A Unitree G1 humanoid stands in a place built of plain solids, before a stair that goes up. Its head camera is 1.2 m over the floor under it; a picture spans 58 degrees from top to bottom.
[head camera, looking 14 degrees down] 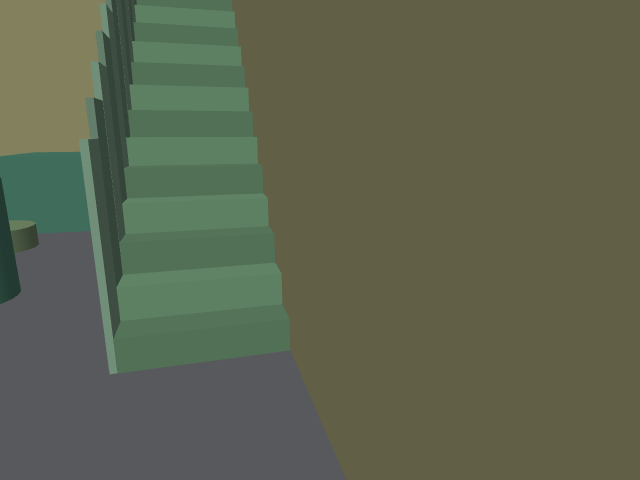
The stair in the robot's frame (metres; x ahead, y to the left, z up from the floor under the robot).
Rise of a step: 0.19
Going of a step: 0.22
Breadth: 0.90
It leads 16 degrees to the left of straight ahead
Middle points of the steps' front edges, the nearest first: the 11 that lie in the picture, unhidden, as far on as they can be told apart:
2.11 0.60 0.19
2.32 0.66 0.39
2.54 0.72 0.58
2.75 0.78 0.78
2.96 0.84 0.97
3.18 0.90 1.16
3.39 0.96 1.36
3.61 1.02 1.55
3.82 1.08 1.75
4.04 1.14 1.94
4.25 1.20 2.13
